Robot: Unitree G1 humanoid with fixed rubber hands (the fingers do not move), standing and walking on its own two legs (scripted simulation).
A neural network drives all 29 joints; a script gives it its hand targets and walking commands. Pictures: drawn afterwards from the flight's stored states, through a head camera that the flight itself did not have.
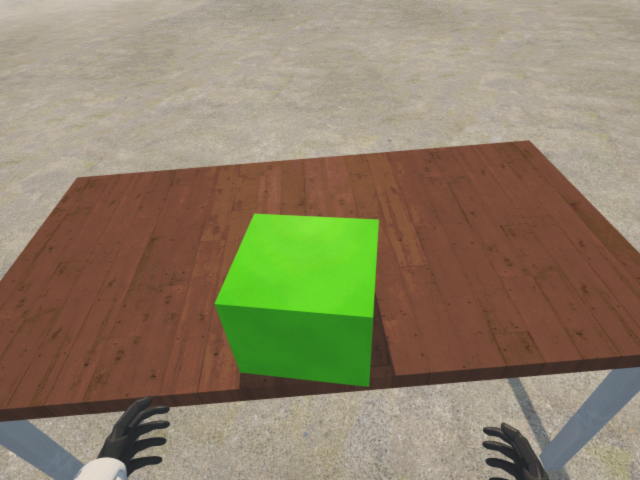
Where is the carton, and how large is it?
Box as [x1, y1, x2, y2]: [215, 214, 378, 386]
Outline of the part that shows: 254,214 215,302 216,309 240,372 368,386 378,220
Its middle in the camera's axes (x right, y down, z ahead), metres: -0.02 +0.09 +0.65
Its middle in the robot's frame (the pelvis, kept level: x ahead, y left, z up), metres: +0.43 +0.06 -0.02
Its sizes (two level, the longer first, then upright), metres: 0.214 0.200 0.180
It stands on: a table, 0.66 m high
